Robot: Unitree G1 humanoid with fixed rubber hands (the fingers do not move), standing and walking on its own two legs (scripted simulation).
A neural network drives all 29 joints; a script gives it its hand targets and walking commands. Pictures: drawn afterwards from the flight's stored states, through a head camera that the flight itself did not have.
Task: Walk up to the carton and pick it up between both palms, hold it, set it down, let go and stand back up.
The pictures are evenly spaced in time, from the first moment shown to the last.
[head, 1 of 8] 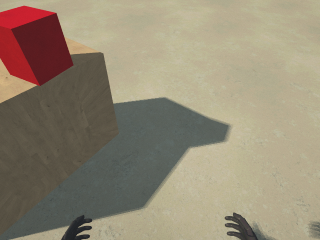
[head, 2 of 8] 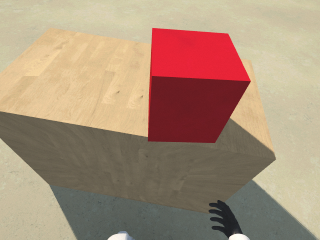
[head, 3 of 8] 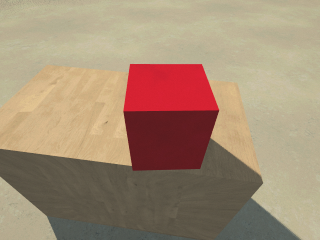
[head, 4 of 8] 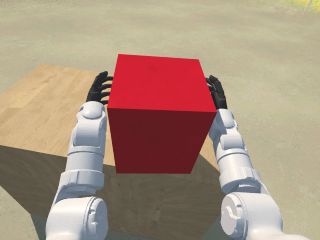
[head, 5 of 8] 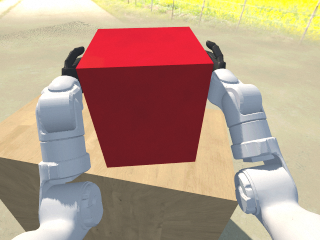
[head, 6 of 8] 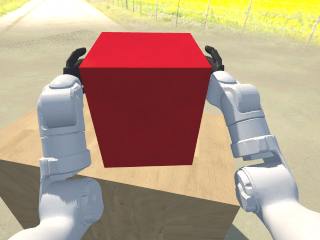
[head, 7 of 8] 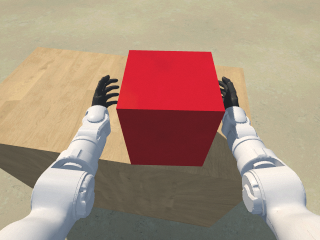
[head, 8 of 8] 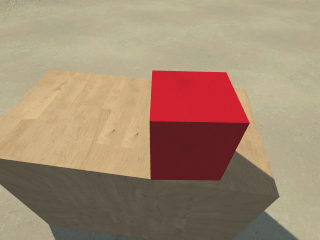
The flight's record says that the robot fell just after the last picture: no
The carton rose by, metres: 0.21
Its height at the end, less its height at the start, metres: +0.00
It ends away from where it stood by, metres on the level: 0.03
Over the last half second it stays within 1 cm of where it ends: yes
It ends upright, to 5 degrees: yes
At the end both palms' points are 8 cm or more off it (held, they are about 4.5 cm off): yes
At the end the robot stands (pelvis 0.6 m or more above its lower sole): yes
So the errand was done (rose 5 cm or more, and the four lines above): yes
